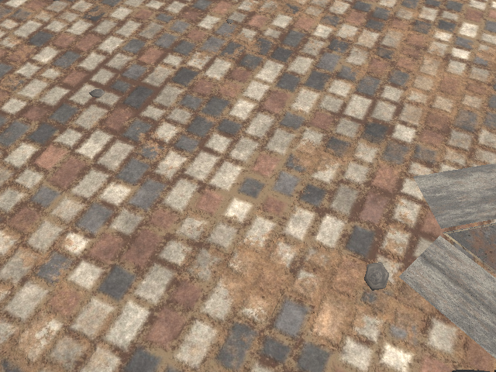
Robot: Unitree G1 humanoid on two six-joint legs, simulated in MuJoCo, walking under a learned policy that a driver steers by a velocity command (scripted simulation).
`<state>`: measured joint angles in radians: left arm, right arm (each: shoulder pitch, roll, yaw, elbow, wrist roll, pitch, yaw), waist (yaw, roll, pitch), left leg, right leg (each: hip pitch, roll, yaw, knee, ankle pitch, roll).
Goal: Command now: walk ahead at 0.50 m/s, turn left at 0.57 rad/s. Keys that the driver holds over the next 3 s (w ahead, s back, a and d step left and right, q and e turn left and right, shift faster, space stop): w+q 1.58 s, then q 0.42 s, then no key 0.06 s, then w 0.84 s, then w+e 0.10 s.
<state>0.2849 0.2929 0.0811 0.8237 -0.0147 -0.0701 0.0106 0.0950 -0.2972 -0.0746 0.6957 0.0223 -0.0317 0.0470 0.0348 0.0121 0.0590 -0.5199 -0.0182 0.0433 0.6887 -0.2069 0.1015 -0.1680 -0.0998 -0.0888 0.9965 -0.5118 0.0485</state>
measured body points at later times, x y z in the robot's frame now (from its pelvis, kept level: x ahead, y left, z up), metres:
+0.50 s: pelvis +0.28 -0.02 +0.01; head +0.31 -0.01 +0.46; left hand +0.43 +0.28 -0.06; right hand +0.41 -0.29 -0.10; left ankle +0.11 +0.07 -0.67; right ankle +0.40 -0.10 -0.71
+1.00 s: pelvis +0.51 +0.12 +0.00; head +0.54 +0.15 +0.45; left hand +0.36 +0.38 -0.13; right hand +0.84 +0.04 -0.07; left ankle +0.55 +0.25 -0.72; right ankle +0.42 -0.10 -0.67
